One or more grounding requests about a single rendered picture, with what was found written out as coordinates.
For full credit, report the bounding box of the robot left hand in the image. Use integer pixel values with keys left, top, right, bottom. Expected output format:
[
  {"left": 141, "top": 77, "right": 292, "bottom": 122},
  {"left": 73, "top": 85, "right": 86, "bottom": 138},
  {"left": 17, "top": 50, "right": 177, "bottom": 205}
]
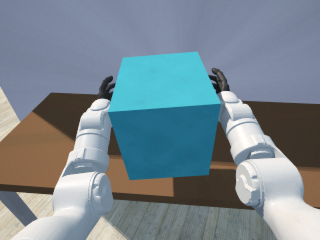
[{"left": 97, "top": 75, "right": 116, "bottom": 101}]

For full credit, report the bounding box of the table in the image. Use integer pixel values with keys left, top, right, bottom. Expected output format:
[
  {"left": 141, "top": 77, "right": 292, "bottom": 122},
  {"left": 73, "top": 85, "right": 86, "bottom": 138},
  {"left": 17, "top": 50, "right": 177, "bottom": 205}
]
[{"left": 0, "top": 92, "right": 320, "bottom": 227}]

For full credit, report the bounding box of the left robot upper arm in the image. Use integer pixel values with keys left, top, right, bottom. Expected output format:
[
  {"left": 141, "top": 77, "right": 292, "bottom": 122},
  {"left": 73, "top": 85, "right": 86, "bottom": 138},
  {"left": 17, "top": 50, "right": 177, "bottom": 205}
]
[{"left": 10, "top": 171, "right": 114, "bottom": 240}]

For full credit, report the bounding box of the left robot forearm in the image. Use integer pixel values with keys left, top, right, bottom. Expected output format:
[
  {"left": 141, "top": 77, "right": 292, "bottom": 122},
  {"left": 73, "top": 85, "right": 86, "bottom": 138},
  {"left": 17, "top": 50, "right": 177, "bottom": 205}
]
[{"left": 52, "top": 98, "right": 113, "bottom": 211}]

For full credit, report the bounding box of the robot right hand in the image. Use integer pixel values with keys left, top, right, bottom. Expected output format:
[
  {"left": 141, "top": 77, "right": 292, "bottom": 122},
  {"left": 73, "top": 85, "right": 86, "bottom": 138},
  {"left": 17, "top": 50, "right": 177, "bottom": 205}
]
[{"left": 208, "top": 67, "right": 230, "bottom": 94}]

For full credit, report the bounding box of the right robot forearm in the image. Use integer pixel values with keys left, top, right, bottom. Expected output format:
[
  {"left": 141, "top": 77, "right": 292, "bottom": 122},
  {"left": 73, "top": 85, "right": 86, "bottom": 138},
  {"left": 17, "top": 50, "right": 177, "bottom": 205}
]
[{"left": 217, "top": 91, "right": 304, "bottom": 196}]

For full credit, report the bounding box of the carton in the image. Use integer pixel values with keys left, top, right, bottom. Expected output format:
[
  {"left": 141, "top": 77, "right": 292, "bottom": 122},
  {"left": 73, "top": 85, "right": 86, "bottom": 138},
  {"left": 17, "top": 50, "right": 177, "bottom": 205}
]
[{"left": 108, "top": 51, "right": 221, "bottom": 180}]

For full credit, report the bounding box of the right robot upper arm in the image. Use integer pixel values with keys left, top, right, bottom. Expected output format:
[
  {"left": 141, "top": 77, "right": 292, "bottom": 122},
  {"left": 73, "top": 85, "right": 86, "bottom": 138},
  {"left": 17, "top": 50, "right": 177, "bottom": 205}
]
[{"left": 235, "top": 157, "right": 320, "bottom": 240}]

